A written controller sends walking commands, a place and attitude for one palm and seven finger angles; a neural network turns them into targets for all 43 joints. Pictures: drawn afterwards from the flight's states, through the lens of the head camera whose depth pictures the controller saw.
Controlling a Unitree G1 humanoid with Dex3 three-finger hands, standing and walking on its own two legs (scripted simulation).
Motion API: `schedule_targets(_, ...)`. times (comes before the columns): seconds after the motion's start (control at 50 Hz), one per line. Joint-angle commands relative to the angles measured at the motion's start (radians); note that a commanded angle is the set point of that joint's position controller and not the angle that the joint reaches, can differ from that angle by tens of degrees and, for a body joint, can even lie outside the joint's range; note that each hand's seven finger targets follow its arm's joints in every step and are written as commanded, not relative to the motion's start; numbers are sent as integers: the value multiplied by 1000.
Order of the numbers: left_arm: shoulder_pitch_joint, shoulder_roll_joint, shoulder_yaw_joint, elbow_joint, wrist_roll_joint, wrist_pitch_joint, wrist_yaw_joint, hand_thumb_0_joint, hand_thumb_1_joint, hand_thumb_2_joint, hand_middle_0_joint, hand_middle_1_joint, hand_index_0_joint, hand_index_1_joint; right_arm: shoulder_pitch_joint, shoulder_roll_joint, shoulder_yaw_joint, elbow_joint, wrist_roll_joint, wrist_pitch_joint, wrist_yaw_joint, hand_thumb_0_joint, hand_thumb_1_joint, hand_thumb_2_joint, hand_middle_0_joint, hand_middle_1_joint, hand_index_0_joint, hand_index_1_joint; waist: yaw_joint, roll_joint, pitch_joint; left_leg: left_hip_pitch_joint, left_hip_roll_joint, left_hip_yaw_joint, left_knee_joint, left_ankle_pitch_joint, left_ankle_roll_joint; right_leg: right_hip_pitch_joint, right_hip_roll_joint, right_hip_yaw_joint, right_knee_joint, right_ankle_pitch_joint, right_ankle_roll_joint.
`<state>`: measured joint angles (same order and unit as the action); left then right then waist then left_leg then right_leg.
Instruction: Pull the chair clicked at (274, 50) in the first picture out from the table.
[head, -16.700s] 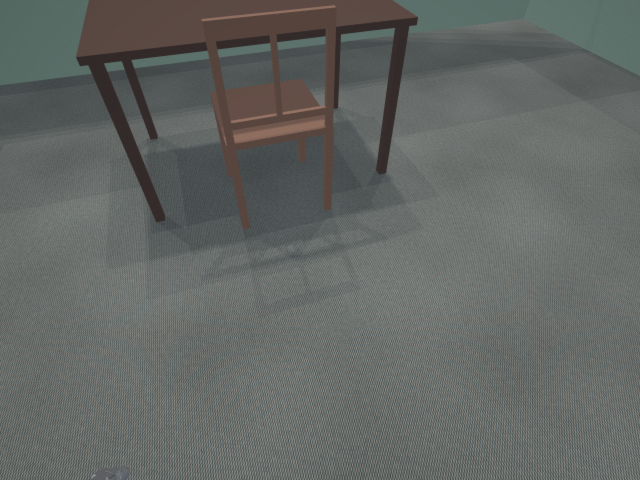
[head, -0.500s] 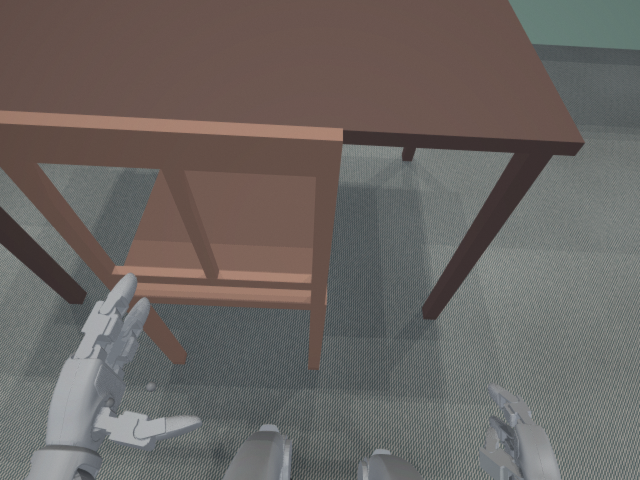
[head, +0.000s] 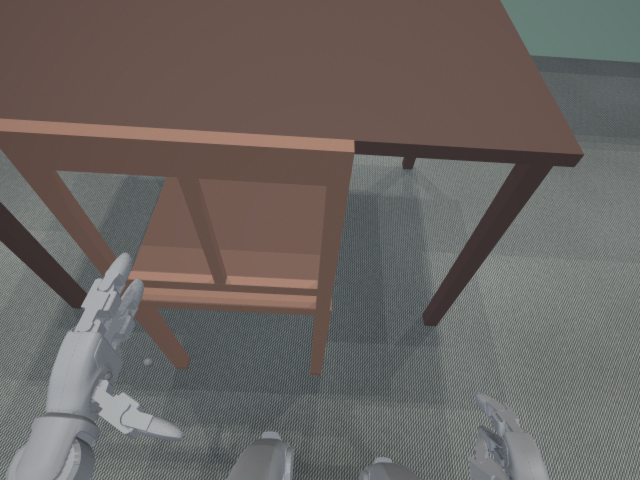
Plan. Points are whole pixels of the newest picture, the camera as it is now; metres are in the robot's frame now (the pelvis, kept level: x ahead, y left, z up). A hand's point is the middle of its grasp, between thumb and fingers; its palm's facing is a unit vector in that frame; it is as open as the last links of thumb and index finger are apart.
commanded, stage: raise the hand toward the chair's back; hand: left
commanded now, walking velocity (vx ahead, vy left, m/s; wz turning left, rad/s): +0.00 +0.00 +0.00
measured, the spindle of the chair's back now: (206, 235) +0.46 +0.20 -0.03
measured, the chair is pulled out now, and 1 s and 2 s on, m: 0.00 0.00 0.00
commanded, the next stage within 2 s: aim the fingers beside a spindle in 0.52 s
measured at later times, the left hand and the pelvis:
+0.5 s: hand (165, 351) +0.25 +0.19 +0.04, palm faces +0.01 -1.00 -0.06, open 16.9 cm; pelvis +0.01 -0.01 +0.00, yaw +0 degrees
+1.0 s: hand (175, 339) +0.27 +0.19 +0.03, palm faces +0.01 -1.00 -0.06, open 16.9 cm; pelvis +0.01 -0.02 -0.01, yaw +0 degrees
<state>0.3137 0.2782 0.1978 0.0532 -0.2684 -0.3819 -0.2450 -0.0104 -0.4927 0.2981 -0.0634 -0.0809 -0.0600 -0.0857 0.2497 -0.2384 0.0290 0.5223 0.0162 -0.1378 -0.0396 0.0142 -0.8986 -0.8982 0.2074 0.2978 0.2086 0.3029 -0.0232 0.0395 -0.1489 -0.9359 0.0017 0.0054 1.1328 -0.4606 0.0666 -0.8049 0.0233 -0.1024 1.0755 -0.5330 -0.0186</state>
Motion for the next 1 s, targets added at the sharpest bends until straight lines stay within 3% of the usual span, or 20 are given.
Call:
schedule_targets(0.0, -88, 141, 87, -195, -23, -65, -2, 0, -500, 300, -60, -80, -60, -80, -36, -154, -67, -139, 10, -56, -16, 0, -900, -900, 200, 300, 200, 300, -1, 48, -202, 304, 26, -108, -229, 161, -49, -6, 20, 16, -153, 140, -10)
schedule_targets(0.12, -68, 132, 83, -169, -28, -62, -7, 0, -500, 300, -60, -80, -60, -80, -38, -154, -69, -142, 12, -57, -12, 0, -900, -900, 200, 300, 200, 300, 4, 40, -195, 282, 20, -94, -230, 150, -45, 15, 16, 21, -163, 136, -8)
schedule_targets(0.14, -65, 129, 82, -154, -28, -59, -8, 0, -500, 300, -60, -80, -60, -80, -36, -155, -70, -142, 12, -55, -13, 0, -900, -900, 200, 300, 200, 300, -1, 15, -187, 273, 20, -92, -226, 150, -42, 16, 17, 22, -167, 138, -6)
schedule_targets(0.2, -77, 138, 83, -174, -24, -68, -5, 0, -500, 300, -60, -80, -60, -80, -34, -154, -69, -142, 11, -55, -12, 0, -900, -900, 200, 300, 200, 300, 1, 44, -195, 279, 20, -86, -218, 165, -41, 17, 17, 27, -163, 149, -8)
schedule_targets(0.32, -82, 140, 90, -189, -27, -86, 7, 0, -500, 300, -60, -80, -60, -80, -37, -150, -70, -138, 8, -55, -13, 0, -900, -900, 200, 300, 200, 300, 0, 38, -220, 274, 17, -75, -197, 175, -36, 25, 15, 39, -162, 161, -4)
schedule_targets(0.34, -80, 130, 78, -184, -24, -86, 6, 0, -500, 300, -60, -80, -60, -80, -38, -149, -69, -137, 10, -56, -12, 0, -900, -900, 200, 300, 200, 300, -3, 44, -200, 272, 18, -77, -200, 166, -38, 16, 15, 36, -163, 154, -5)
schedule_targets(0.48, -75, 143, 89, -184, -26, -72, -2, 0, -500, 300, -60, -80, -60, -80, -35, -145, -70, -131, 9, -51, -13, 0, -900, -900, 200, 300, 200, 300, -1, 39, -228, 271, 14, -68, -177, 236, -33, 54, 16, 44, -155, 230, -4)
schedule_targets(0.56, -83, 128, 83, -177, -32, -72, -9, 0, -500, 300, -60, -80, -60, -80, -36, -143, -72, -129, 12, -48, -14, 0, -900, -900, 200, 300, 200, 300, -8, 21, -227, 257, 12, -58, -164, 233, -31, 52, 13, 52, -158, 243, 3)
schedule_targets(0.64, -64, 116, 74, -170, -30, -71, -14, 0, -500, 300, -60, -80, -60, -80, -40, -139, -72, -133, 11, -45, -10, 0, -900, -900, 200, 300, 200, 300, -1, 20, -234, 254, 9, -56, -158, 257, -30, 67, 11, 53, -149, 274, 2)
schedule_targets(0.7, -105, 134, 93, -131, -28, -73, -16, 0, -500, 300, -60, -80, -60, -80, -41, -142, -72, -124, 10, -39, -12, 0, -900, -900, 200, 300, 200, 300, -11, 5, -208, 215, 8, -49, -139, 230, -28, 51, 11, 67, -150, 260, 5)
schedule_targets(0.8, -153, 170, 135, -111, -40, -97, -30, 0, -500, 300, -60, -80, -60, -80, -39, -144, -72, -114, 11, -41, -16, 0, -900, -900, 200, 300, 200, 300, -4, 17, -239, 195, 9, -42, -116, 230, -27, 61, 8, 90, -142, 259, 5)
schedule_targets(0.86, -169, 142, 98, -112, -41, -100, -42, 0, -500, 300, -60, -80, -60, -80, -40, -145, -70, -115, 12, -45, -12, 0, -900, -900, 200, 300, 200, 300, -10, 42, -250, 208, 8, -46, -121, 231, -27, 45, 8, 79, -135, 253, 4)
schedule_targets(0.98, -192, 173, 138, -37, -48, -92, -48, 0, -500, 300, -60, -80, -60, -80, -36, -153, -74, -102, 13, -41, -15, 0, -900, -900, 200, 300, 200, 300, -7, -4, -252, 160, 10, -44, -99, 221, -23, 51, 8, 100, -131, 250, 8)
